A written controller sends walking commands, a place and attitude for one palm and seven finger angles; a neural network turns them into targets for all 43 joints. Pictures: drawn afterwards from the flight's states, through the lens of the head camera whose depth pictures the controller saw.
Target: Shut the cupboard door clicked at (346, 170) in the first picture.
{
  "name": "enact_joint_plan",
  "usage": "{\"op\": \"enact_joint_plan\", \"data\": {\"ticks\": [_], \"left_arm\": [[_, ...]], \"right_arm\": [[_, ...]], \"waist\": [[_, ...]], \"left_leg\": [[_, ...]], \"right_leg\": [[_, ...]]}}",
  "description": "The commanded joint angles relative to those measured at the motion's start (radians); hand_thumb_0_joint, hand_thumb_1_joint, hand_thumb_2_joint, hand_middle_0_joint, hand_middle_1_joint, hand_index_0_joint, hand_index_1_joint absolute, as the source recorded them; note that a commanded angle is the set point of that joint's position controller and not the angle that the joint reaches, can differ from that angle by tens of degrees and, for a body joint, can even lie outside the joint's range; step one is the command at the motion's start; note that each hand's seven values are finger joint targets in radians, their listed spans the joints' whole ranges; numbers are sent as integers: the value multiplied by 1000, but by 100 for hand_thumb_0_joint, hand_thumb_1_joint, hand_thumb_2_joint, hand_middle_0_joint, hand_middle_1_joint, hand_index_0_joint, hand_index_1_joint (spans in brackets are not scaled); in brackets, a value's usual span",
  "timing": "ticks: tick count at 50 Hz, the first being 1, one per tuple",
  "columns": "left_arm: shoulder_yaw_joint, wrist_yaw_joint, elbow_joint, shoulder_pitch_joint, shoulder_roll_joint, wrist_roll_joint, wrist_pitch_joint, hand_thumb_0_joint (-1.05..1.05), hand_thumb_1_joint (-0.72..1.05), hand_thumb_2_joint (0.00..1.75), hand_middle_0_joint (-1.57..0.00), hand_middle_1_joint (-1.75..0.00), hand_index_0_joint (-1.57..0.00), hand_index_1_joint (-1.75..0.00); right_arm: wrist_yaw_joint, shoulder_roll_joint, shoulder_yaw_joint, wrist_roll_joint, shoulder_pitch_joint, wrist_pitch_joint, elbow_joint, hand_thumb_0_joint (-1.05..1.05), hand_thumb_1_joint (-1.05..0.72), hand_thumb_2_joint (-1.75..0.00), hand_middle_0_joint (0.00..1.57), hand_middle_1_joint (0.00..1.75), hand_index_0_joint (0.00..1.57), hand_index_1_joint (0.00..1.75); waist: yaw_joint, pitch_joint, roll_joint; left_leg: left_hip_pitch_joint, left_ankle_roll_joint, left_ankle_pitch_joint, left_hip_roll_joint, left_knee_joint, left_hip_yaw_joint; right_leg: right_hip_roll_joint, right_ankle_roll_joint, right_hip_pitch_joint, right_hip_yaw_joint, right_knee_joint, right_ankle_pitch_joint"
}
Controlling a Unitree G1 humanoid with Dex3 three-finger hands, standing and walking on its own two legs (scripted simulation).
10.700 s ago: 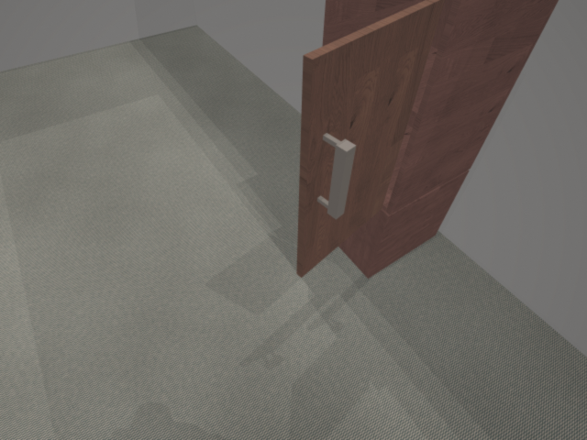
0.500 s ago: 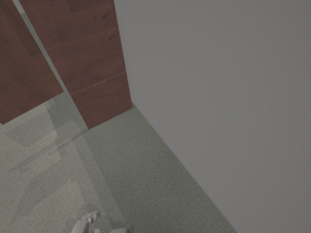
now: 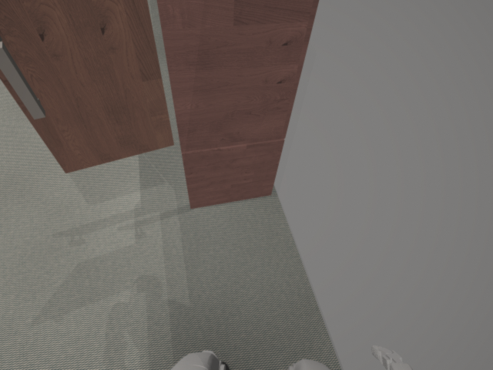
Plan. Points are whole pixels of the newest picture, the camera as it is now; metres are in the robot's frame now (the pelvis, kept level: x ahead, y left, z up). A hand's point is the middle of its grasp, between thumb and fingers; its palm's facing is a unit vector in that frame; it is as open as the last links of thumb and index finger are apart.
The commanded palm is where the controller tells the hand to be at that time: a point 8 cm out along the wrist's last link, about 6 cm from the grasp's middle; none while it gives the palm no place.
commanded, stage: turn to face it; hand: left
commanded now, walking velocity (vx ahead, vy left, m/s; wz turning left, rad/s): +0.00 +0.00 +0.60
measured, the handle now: (19, 78) +0.63 +0.58 +0.03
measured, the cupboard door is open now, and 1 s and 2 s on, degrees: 100 100 100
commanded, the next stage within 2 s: take the last steps up to it in 0.70 s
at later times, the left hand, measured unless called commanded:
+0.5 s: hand (168, 309) +0.22 +0.16 -0.13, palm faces +0.20 -0.94 -0.26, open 7.3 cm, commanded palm none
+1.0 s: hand out of the picture +0.01 +0.16 -0.17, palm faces +0.51 -0.83 -0.21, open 7.3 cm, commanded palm none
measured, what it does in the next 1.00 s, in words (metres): walks ahead, turning left: right foot, then left foot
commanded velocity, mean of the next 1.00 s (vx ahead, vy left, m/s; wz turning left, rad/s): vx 0.07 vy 0.02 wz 0.38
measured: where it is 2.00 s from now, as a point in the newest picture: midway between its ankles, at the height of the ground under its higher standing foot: (207, 320)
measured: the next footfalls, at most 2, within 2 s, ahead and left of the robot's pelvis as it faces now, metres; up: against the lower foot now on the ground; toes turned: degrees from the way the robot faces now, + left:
right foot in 0.44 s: +0.16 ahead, -0.15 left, +0.00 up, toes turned +12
left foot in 0.86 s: +0.11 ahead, +0.07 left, +0.00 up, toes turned +29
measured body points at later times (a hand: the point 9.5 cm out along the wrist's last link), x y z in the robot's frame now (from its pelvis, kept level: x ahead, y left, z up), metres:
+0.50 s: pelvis +0.11 -0.05 +0.01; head +0.16 -0.06 +0.45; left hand +0.21 +0.21 -0.11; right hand +0.17 -0.31 -0.15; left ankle +0.05 +0.04 -0.69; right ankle +0.12 -0.16 -0.72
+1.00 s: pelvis +0.12 -0.01 +0.01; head +0.14 +0.03 +0.46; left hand -0.01 +0.20 -0.15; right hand +0.35 -0.17 -0.11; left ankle +0.07 +0.05 -0.72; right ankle +0.14 -0.16 -0.65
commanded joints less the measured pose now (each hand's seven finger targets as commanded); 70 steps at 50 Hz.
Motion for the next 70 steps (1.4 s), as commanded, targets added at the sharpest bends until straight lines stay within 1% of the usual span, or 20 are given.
{"op": "enact_joint_plan", "data": {"ticks": [1,10,14,19,20,22,23,27,36,41,42,43,44,50,58,64,65,66,67,70], "left_arm": [[25,0,-98,44,61,7,-5,0,90,90,-20,-30,-20,-30],[28,15,-218,-189,88,3,10,0,90,90,-20,-30,-20,-30],[24,19,-260,-265,87,-4,9,0,90,90,-20,-30,-20,-30],[26,27,-266,-190,106,-11,-6,0,90,90,-20,-30,-20,-30],[31,30,-256,-137,132,-9,-18,0,90,90,-20,-30,-20,-30],[45,40,-236,-59,235,9,-26,0,90,90,-20,-30,-20,-30],[40,46,-238,-56,213,2,-29,0,90,90,-20,-30,-20,-30],[22,43,-253,-148,135,-3,-26,0,90,90,-20,-30,-20,-30],[32,34,-174,-7,184,11,-26,0,90,90,-20,-30,-20,-30],[29,27,-139,-27,187,-3,-23,0,90,90,-20,-30,-20,-30],[26,20,-153,-25,151,-10,-20,0,90,90,-20,-30,-20,-30],[7,15,-181,-42,91,-8,-15,0,90,90,-20,-30,-20,-30],[9,20,-188,-99,114,6,2,0,90,90,-20,-30,-20,-30],[10,-15,-122,-56,90,13,-4,0,90,90,-20,-30,-20,-30],[1,-19,-170,-177,50,14,-18,0,90,90,-20,-30,-20,-30],[16,-19,-133,-67,60,11,-34,0,90,90,-20,-30,-20,-30],[31,-13,-103,29,113,14,-45,0,90,90,-20,-30,-20,-30],[51,-4,-68,156,200,17,-54,0,90,90,-20,-30,-20,-30],[54,2,-62,195,227,4,-54,0,90,90,-20,-30,-20,-30],[26,15,-93,15,94,1,-58,0,90,90,-20,-30,-20,-30]], "right_arm": [[-11,-148,-32,2,96,-2,-19,0,-90,-90,20,30,20,30],[-8,-149,-61,-3,190,29,-2,0,-90,-90,20,30,20,30],[-12,-152,-70,-8,218,44,1,0,-90,-90,20,30,20,30],[-17,-156,-78,-3,171,60,-20,0,-90,-90,20,30,20,30],[-13,-143,-76,6,159,58,-27,0,-90,-90,20,30,20,30],[-5,-86,-72,17,182,58,-53,0,-90,-90,20,30,20,30],[-5,-109,-73,4,165,75,-43,0,-90,-90,20,30,20,30],[19,-71,-57,1,121,102,-26,0,-90,-90,20,30,20,30],[24,-46,-26,9,-13,95,-32,0,-90,-90,20,30,20,30],[14,-87,-25,2,71,69,-3,0,-90,-90,20,30,20,30],[11,-167,-42,-8,121,57,3,0,-90,-90,20,30,20,30],[8,-252,-61,-11,188,60,12,0,-90,-90,20,30,20,30],[-1,-246,-58,-8,196,65,23,0,-90,-90,20,30,20,30],[-15,-134,-26,-1,139,18,2,0,-90,-90,20,30,20,30],[-12,-107,-33,-7,264,4,60,0,-90,-90,20,30,20,30],[-14,-89,-29,-4,258,5,96,0,-90,-90,20,30,20,30],[-9,-58,-24,4,261,1,95,0,-90,-90,20,30,20,30],[-2,-18,-17,10,282,-8,76,0,-90,-90,20,30,20,30],[2,-72,-30,1,238,4,59,0,-90,-90,20,30,20,30],[18,-29,-41,-8,188,27,83,0,-90,-90,20,30,20,30]], "waist": [[-11,-176,138],[-57,-154,117],[-78,-155,156],[-37,-181,162],[-11,-196,104],[2,-250,-196],[-1,-226,-197],[-56,-122,-131],[-4,-148,-176],[-73,-189,-100],[-97,-241,95],[-123,-248,318],[-130,-223,246],[-41,-87,160],[-69,-25,119],[5,-52,89],[48,-90,-13],[81,-150,-229],[95,-135,-245],[2,31,-66]], "left_leg": [[149,76,570,257,-281,-226],[258,92,579,243,-252,-365],[268,85,628,233,-208,-417],[206,40,621,192,-107,-466],[123,-5,501,159,-46,-447],[-197,-147,-416,-45,332,-152],[-158,-148,-403,5,495,-180],[-189,-166,-205,55,608,-131],[-56,-154,-213,26,190,-30],[284,-110,85,33,-204,-7],[453,-34,311,205,-220,-208],[501,118,538,430,-251,-447],[434,157,369,431,-274,-441],[306,93,206,258,-369,-278],[278,117,48,261,-430,-299],[120,48,-1,185,-260,-236],[-19,8,-44,109,-93,-181],[-222,-56,-217,-4,166,-53],[-255,-70,-375,19,381,-83],[-263,-90,-105,124,504,-149]], "right_leg": [[-9,35,-80,54,-36,104],[29,64,-168,78,-247,116],[73,46,-81,71,-405,50],[114,12,182,64,-754,152],[71,5,340,92,-908,314],[-382,-197,588,390,-877,900],[-365,-235,450,358,-903,889],[-201,-174,349,90,-906,854],[-192,-170,436,13,-856,956],[-163,-97,289,-31,-693,783],[-74,-37,106,-90,-537,462],[26,-8,-76,-95,-314,-215],[30,-16,-116,-3,-216,-260],[16,-21,-139,26,-171,46],[18,-25,-90,0,-470,94],[76,-49,297,-34,-785,168],[4,-80,511,76,-875,132],[-262,-179,701,405,-979,81],[-378,-251,580,563,-1101,-74],[-284,-214,293,339,-1156,-86]]}}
